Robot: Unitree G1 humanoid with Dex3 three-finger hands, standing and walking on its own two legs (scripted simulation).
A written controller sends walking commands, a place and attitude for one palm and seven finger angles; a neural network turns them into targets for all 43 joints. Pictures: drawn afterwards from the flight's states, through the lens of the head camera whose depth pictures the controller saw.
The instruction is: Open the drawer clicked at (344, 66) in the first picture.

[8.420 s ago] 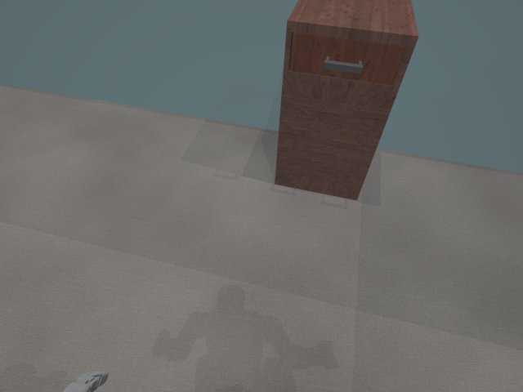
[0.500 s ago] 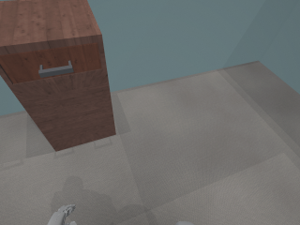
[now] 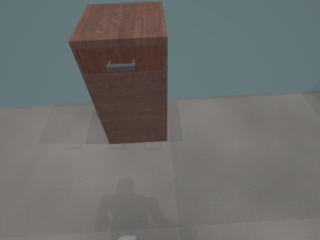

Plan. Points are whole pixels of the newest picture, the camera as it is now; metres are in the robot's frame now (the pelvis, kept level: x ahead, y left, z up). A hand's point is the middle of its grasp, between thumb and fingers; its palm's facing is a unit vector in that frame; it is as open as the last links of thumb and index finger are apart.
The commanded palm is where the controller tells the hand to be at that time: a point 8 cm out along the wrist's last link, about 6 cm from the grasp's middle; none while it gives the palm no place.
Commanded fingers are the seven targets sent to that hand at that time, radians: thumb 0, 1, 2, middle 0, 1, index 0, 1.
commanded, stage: take the last steps up to it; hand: left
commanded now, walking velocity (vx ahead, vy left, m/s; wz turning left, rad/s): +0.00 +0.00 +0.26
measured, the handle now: (121, 64) +0.86 +0.23 -0.05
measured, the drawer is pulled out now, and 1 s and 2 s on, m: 0.00 0.00 0.00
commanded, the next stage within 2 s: come to a stop and stand still in 1.28 s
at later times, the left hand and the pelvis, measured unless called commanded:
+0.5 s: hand out of the picture +0.07 +0.25 -0.17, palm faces +0.06 -0.99 -0.16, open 7.4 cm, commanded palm none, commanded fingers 0.00 0.90 0.90 -0.20 -0.30 -0.20 -0.30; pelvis +0.05 +0.06 +0.01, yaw +2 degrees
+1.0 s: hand (113, 214) +0.22 +0.16 -0.16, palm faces +0.09 -0.97 -0.22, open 7.2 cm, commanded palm none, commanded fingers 0.00 0.90 0.90 -0.20 -0.30 -0.20 -0.30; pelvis +0.20 -0.02 +0.00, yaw +3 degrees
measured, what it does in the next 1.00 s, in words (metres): walks ahead: left foot, then right foot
